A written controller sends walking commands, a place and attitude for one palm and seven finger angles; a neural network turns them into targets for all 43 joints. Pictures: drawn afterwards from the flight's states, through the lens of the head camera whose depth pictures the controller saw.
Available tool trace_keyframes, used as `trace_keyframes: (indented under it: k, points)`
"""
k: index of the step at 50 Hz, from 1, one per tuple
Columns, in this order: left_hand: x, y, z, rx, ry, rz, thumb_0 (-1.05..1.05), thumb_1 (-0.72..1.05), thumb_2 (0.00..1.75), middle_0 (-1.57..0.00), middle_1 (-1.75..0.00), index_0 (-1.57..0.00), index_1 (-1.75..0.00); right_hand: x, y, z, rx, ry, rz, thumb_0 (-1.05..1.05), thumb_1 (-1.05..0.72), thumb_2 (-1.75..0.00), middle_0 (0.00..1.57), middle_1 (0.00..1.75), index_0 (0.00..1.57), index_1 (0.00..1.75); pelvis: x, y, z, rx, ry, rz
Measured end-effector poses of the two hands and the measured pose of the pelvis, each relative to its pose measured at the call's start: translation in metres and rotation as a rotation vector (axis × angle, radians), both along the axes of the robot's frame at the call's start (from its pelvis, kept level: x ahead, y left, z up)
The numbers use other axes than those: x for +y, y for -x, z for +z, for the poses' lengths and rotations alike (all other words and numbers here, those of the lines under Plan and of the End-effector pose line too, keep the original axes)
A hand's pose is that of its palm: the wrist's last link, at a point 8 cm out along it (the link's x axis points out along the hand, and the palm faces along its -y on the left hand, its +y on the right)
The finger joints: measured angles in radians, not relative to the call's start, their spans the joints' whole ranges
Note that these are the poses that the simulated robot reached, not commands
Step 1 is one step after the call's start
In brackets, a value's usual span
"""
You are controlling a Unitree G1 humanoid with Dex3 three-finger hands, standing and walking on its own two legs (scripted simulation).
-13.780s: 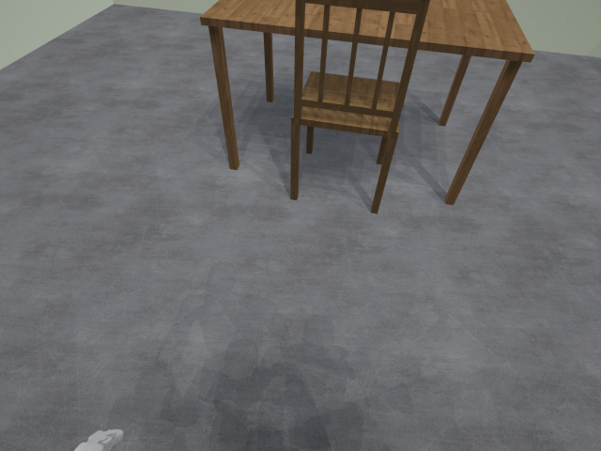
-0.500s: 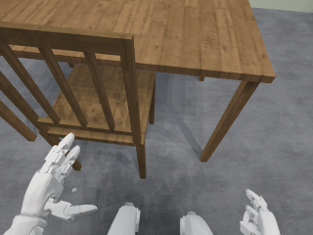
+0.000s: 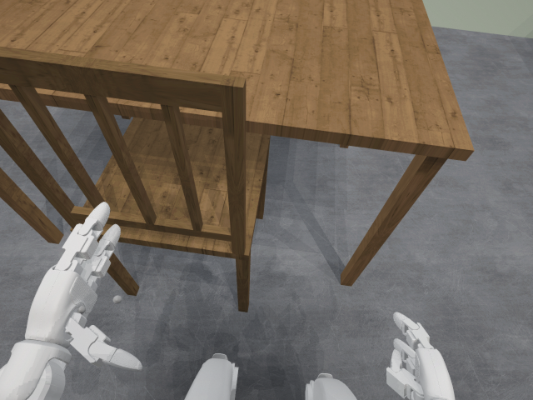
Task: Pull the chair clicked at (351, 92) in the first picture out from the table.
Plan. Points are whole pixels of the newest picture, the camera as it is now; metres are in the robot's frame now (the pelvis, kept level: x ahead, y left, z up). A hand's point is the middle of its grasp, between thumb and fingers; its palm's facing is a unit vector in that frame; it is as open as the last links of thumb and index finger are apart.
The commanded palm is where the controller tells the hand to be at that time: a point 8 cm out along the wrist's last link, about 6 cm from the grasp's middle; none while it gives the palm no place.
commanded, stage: raise the hand toward the chair's back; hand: left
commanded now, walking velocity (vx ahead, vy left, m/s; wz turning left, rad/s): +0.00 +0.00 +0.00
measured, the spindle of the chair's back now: (129, 170) +0.46 +0.28 +0.03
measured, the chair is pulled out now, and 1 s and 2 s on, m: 0.00 0.00 0.00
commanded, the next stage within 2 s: aim the fingers beside a spindle in 0.56 s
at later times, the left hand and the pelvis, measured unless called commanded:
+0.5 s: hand (138, 295) +0.24 +0.19 +0.05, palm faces -0.09 -1.00 -0.04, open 17.0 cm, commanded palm +0.23 +0.25 +0.06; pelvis +0.01 -0.01 +0.00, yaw +0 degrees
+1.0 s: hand (150, 278) +0.27 +0.18 +0.05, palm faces -0.09 -1.00 -0.04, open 17.0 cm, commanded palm +0.25 +0.24 +0.05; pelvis +0.00 -0.01 -0.01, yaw +0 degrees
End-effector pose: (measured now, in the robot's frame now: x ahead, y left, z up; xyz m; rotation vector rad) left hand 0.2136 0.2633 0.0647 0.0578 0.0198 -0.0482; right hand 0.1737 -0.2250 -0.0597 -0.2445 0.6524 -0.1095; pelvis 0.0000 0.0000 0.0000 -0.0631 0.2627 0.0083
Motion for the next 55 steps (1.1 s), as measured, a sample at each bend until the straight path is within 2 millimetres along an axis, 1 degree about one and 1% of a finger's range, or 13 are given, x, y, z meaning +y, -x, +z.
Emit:
trace_keyframes:
  k: [2,4,8,10,16,19,26,29,32,36,43,51,55]
  points:
    - [0.003,-0.005,0.004,-0.019,-0.008,0.012,-0.01,-0.50,0.30,-0.06,-0.08,-0.06,-0.08,-0.003,0.003,-0.002,0.017,0.002,-0.005,0.01,-0.90,-0.89,0.20,0.30,0.20,0.30,-0.001,-0.001,0.000,0.002,0.001,0.002]
    - [0.003,-0.009,0.002,-0.001,-0.010,0.003,-0.01,-0.50,0.30,-0.06,-0.08,-0.06,-0.08,-0.007,0.005,-0.004,0.031,0.003,-0.014,0.01,-0.90,-0.89,0.20,0.30,0.20,0.30,-0.001,-0.002,0.000,0.004,0.001,0.003]
    - [-0.006,-0.015,-0.009,0.085,0.004,-0.047,-0.01,-0.50,0.30,-0.06,-0.08,-0.06,-0.08,-0.015,0.010,-0.003,0.043,0.004,-0.039,0.01,-0.90,-0.89,0.20,0.30,0.20,0.30,-0.002,-0.004,0.003,0.006,-0.004,-0.002]
    - [-0.010,-0.015,-0.011,0.105,0.013,-0.061,-0.01,-0.50,0.30,-0.06,-0.08,-0.06,-0.08,-0.019,0.012,-0.001,0.041,0.007,-0.053,0.01,-0.90,-0.89,0.20,0.30,0.20,0.30,-0.003,-0.005,0.005,0.006,-0.008,-0.006]
    - [-0.011,-0.015,0.002,0.017,0.008,-0.011,-0.01,-0.50,0.30,-0.06,-0.08,-0.06,-0.08,-0.028,0.012,0.001,0.035,0.018,-0.062,0.01,-0.90,-0.89,0.20,0.30,0.20,0.30,-0.008,-0.008,0.005,0.006,-0.013,-0.008]
    - [-0.010,-0.016,0.003,-0.005,-0.001,0.009,-0.01,-0.50,0.30,-0.06,-0.08,-0.06,-0.08,-0.030,0.009,-0.002,0.039,0.015,-0.054,0.01,-0.90,-0.89,0.20,0.30,0.20,0.30,-0.010,-0.007,0.003,0.008,-0.014,-0.005]
    - [-0.021,-0.011,-0.012,0.082,0.014,-0.040,-0.01,-0.50,0.30,-0.06,-0.08,-0.06,-0.08,-0.030,0.004,-0.003,0.027,0.001,-0.052,0.01,-0.90,-0.89,0.20,0.30,0.20,0.30,-0.014,-0.006,0.003,0.007,-0.018,-0.005]
    - [-0.022,-0.009,-0.007,0.057,0.014,-0.035,-0.01,-0.50,0.30,-0.06,-0.08,-0.06,-0.08,-0.030,0.003,-0.002,0.018,0.001,-0.051,0.01,-0.90,-0.89,0.20,0.30,0.20,0.30,-0.015,-0.006,0.003,0.006,-0.019,-0.007]
    - [-0.019,-0.009,-0.001,0.006,0.010,-0.009,-0.01,-0.50,0.30,-0.06,-0.08,-0.06,-0.08,-0.030,0.002,-0.003,0.015,0.002,-0.046,0.01,-0.90,-0.89,0.20,0.30,0.20,0.30,-0.016,-0.005,0.002,0.005,-0.018,-0.005]
    - [-0.016,-0.011,-0.003,0.001,0.005,0.001,-0.01,-0.50,0.30,-0.06,-0.08,-0.06,-0.08,-0.029,0.002,-0.006,0.020,0.000,-0.040,0.01,-0.90,-0.89,0.20,0.30,0.20,0.30,-0.016,-0.004,0.000,0.005,-0.015,0.000]
    - [-0.026,-0.021,-0.020,0.064,0.024,-0.055,-0.01,-0.50,0.30,-0.06,-0.08,-0.06,-0.08,-0.030,0.008,-0.009,0.032,0.014,-0.042,0.01,-0.90,-0.89,0.20,0.30,0.20,0.30,-0.014,-0.001,-0.003,0.017,-0.014,-0.004]
    - [-0.028,-0.039,-0.015,0.000,0.015,-0.039,-0.01,-0.50,0.30,-0.06,-0.08,-0.06,-0.08,-0.029,0.018,-0.016,0.072,0.015,-0.059,0.01,-0.90,-0.89,0.20,0.30,0.20,0.30,-0.011,-0.001,-0.006,0.032,-0.016,-0.010]
    - [-0.028,-0.042,-0.023,0.044,0.014,-0.044,-0.01,-0.50,0.30,-0.06,-0.08,-0.06,-0.08,-0.027,0.020,-0.019,0.092,0.006,-0.066,0.01,-0.90,-0.89,0.20,0.30,0.20,0.30,-0.009,-0.003,-0.006,0.042,-0.017,-0.012]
